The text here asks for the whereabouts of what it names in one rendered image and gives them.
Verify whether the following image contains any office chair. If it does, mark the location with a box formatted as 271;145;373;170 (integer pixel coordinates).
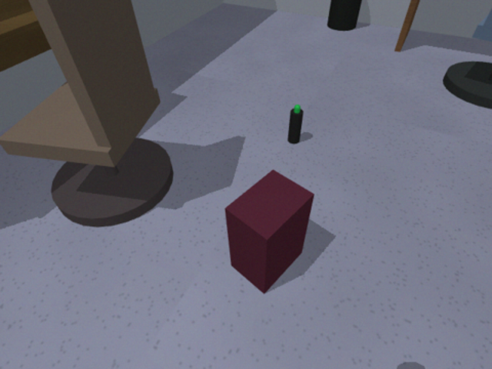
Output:
443;9;492;109
0;0;174;227

